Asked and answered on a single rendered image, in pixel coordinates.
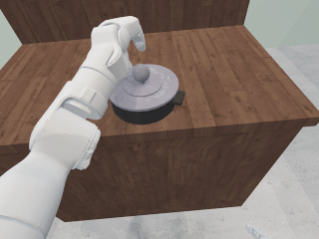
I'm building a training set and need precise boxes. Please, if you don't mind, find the right robot hand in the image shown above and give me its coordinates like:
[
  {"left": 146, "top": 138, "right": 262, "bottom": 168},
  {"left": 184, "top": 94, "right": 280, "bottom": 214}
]
[{"left": 245, "top": 224, "right": 272, "bottom": 239}]

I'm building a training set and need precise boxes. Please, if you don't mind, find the lid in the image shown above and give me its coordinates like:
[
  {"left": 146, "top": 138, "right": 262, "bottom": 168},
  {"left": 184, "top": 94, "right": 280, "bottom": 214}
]
[{"left": 110, "top": 64, "right": 179, "bottom": 112}]

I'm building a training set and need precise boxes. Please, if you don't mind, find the knob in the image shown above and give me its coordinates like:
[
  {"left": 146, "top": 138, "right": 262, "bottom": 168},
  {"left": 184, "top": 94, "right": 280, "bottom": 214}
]
[{"left": 132, "top": 64, "right": 151, "bottom": 83}]

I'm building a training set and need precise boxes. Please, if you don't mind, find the left robot hand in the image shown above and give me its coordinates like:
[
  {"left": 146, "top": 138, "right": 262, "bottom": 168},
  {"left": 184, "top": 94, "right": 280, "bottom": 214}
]
[{"left": 98, "top": 16, "right": 146, "bottom": 69}]

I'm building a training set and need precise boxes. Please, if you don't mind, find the pot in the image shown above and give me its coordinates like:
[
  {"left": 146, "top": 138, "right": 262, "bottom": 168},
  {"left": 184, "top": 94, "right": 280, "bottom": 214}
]
[{"left": 111, "top": 91, "right": 185, "bottom": 124}]

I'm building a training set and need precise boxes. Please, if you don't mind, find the table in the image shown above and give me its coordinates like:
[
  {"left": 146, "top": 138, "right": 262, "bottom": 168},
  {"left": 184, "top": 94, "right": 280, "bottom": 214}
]
[{"left": 0, "top": 0, "right": 319, "bottom": 222}]

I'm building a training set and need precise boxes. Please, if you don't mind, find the robot left upper arm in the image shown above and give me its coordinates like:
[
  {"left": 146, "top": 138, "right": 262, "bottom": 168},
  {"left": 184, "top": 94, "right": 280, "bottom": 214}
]
[{"left": 0, "top": 107, "right": 101, "bottom": 239}]

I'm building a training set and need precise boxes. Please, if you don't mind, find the left robot forearm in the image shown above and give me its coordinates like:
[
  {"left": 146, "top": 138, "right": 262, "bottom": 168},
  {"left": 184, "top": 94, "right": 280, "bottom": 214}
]
[{"left": 29, "top": 21, "right": 130, "bottom": 150}]

